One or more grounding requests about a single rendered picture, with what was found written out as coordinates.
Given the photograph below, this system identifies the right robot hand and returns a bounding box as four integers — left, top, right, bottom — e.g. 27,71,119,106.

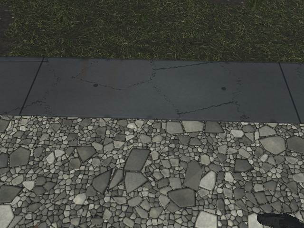
256,213,304,228

